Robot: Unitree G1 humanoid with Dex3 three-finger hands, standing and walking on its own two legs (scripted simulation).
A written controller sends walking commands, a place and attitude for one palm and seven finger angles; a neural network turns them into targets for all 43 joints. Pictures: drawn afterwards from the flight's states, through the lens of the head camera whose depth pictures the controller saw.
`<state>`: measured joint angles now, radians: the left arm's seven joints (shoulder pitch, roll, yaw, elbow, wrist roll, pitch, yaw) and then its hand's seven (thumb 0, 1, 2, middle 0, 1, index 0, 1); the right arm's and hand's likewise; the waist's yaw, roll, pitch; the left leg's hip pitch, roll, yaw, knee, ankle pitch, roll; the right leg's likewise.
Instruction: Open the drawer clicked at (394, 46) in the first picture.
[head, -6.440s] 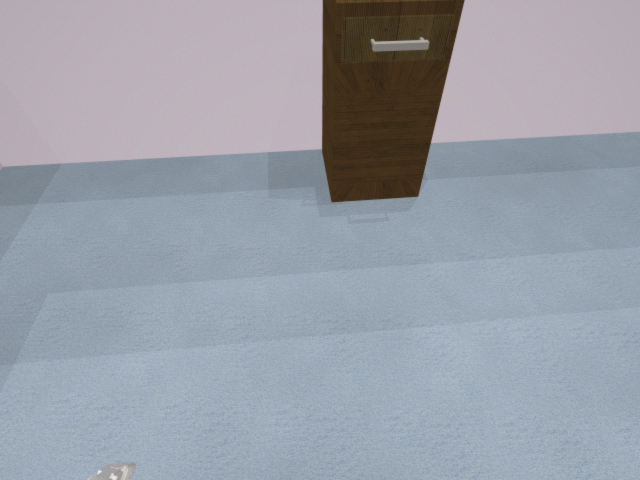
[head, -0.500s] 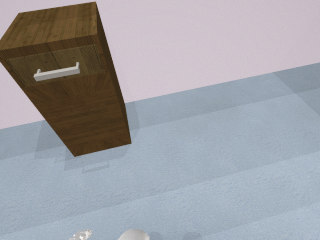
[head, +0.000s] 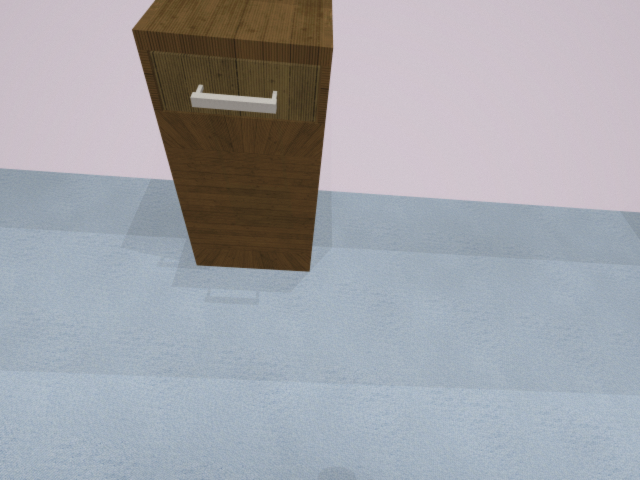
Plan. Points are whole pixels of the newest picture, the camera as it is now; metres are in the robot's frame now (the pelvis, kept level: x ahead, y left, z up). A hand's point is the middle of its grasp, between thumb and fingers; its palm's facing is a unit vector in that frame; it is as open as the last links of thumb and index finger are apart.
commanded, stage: take the last steps up to it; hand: left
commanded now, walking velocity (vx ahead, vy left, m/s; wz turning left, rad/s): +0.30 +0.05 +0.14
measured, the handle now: (236, 97) +0.90 +0.28 -0.03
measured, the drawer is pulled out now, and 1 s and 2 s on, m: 0.00 0.00 0.00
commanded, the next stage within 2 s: come to a stop and stand still in 1.10 s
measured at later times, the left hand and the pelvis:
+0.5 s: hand out of the picture +0.07 +0.16 -0.16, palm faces +0.13 -0.97 -0.22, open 7.2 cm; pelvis +0.09 -0.02 +0.00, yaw +4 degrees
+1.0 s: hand (169, 374) +0.28 +0.26 -0.17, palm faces +0.14 -0.97 -0.19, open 7.4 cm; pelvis +0.26 +0.07 +0.00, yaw +4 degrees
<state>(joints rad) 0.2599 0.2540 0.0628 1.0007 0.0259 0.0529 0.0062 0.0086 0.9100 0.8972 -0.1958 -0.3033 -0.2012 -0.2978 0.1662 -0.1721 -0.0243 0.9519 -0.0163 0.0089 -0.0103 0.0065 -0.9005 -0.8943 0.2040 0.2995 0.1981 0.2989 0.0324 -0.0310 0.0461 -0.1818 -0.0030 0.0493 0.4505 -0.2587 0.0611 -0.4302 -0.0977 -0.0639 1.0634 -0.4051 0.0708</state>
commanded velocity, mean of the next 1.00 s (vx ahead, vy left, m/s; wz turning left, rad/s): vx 0.29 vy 0.02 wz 0.03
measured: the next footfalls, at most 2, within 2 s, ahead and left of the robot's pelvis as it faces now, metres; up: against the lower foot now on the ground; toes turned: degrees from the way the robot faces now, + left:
right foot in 0.30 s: +0.09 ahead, -0.14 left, +0.00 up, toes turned -4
left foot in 0.72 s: +0.29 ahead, +0.17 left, +0.00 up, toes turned +13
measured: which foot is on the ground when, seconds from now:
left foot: down 0.00-0.30, up 0.32-0.70, down 0.72-1.00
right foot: up 0.00-0.28, down 0.30-0.74, up 0.76-1.00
